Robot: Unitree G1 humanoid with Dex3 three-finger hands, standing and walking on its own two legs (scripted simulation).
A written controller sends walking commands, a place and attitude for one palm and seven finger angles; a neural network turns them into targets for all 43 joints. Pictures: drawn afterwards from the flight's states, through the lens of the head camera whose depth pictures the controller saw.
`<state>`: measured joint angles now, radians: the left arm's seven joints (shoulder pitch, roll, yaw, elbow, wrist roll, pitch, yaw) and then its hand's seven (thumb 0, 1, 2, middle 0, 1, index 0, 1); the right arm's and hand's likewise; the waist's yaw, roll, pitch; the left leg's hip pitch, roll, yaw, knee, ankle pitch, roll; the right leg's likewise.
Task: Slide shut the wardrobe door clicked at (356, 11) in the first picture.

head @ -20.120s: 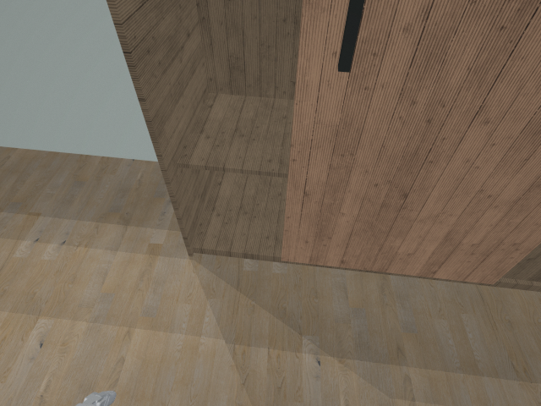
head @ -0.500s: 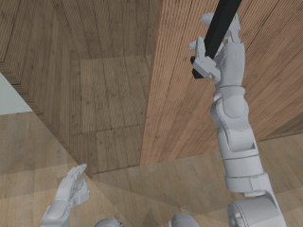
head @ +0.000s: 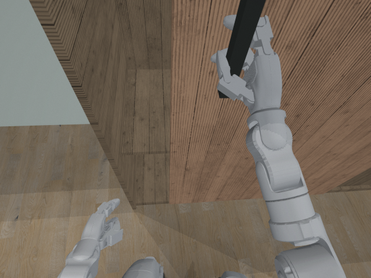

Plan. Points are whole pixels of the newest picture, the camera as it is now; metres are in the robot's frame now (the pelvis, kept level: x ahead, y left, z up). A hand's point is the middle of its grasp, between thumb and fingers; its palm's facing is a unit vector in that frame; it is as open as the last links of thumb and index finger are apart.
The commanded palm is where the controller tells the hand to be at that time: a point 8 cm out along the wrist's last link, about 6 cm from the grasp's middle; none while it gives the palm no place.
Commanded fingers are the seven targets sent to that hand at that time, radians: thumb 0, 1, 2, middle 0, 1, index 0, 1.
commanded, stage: step sideways, sliding the door along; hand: right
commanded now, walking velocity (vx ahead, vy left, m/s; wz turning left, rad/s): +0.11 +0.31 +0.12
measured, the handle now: (234, 45) +0.44 -0.05 +0.24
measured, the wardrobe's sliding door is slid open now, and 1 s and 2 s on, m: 0.17 0.05 0.00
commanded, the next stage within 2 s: stop walking and hold the door there in 1.78 s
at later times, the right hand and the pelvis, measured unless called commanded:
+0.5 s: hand (191, 76) +0.39 +0.01 +0.22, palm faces +0.04 +0.99 -0.10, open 6.7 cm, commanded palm +0.37 +0.03 +0.23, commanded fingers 0.00 -0.90 -0.90 0.45 1.40 0.45 1.40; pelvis -0.03 +0.10 +0.00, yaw +0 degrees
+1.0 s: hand (139, 75) +0.38 +0.09 +0.22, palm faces +0.06 +0.99 -0.09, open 6.5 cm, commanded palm +0.36 +0.11 +0.23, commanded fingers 0.00 -0.90 -0.90 0.45 1.40 0.45 1.40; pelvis -0.02 +0.19 +0.01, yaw +0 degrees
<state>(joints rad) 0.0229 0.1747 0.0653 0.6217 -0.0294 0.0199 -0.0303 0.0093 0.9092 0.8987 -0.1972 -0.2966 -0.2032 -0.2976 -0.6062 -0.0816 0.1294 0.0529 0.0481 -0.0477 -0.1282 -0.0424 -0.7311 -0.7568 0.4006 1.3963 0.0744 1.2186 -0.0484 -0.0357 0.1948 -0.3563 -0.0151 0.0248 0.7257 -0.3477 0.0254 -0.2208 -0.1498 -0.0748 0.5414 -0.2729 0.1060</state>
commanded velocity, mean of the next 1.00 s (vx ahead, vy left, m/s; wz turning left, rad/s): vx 0.08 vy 0.31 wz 0.10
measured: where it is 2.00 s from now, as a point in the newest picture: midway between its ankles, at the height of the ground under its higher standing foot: outside the picture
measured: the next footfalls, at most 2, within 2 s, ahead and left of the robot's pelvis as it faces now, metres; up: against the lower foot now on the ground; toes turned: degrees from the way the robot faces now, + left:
right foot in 0.26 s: +0.00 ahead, -0.13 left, +0.00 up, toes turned -4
left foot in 0.44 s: +0.04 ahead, +0.19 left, +0.00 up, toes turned +1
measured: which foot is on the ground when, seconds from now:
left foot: down 0.00-0.28, up 0.30-0.42, down 0.44-1.00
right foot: down 0.00-0.12, up 0.14-0.24, down 0.26-0.78, up 0.80-0.96, down 0.98-1.00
